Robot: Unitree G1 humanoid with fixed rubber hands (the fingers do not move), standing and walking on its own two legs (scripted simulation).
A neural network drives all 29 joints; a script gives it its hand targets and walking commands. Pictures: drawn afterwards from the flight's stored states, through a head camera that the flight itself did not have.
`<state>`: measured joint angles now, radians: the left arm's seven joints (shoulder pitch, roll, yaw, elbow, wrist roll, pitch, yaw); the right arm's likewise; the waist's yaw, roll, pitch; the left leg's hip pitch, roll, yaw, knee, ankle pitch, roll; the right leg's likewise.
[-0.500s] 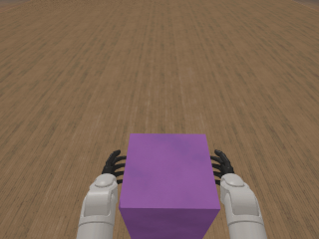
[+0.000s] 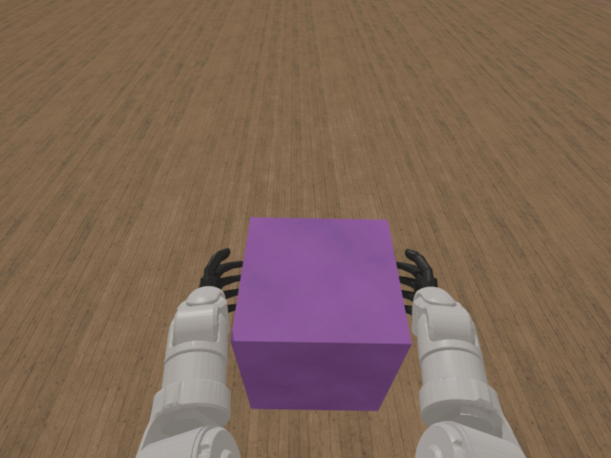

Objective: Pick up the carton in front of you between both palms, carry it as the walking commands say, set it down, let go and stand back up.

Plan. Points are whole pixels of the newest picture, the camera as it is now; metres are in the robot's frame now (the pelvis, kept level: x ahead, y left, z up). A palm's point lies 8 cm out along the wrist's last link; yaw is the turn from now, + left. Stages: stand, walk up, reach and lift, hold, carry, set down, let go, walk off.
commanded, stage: set down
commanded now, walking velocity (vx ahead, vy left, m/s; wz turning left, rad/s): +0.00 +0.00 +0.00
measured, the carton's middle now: (316, 318) +0.35 +0.01 -0.04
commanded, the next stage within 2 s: none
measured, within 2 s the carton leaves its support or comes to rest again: neither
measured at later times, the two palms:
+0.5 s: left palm (233, 332) +0.40 +0.17 -0.18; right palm (383, 327) +0.42 -0.13 -0.18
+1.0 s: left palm (236, 343) +0.45 +0.18 -0.31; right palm (364, 335) +0.48 -0.11 -0.31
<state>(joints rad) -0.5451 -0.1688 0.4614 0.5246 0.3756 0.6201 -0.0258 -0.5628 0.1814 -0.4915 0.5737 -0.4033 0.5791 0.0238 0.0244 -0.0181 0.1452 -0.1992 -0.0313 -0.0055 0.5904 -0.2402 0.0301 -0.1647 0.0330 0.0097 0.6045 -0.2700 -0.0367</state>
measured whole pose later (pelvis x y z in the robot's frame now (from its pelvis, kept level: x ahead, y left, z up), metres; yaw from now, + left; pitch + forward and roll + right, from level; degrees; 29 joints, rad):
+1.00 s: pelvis -0.01 +0.00 -0.22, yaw -2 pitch +44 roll -1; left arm -0.95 -0.02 0.48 0.60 0.20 0.28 0.04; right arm -1.01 0.00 -0.40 0.71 -0.19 0.25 -0.07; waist 0.06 -0.05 -0.09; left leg -1.87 -0.03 0.00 1.58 -0.48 0.01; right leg -1.83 0.07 0.00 1.61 -0.54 -0.02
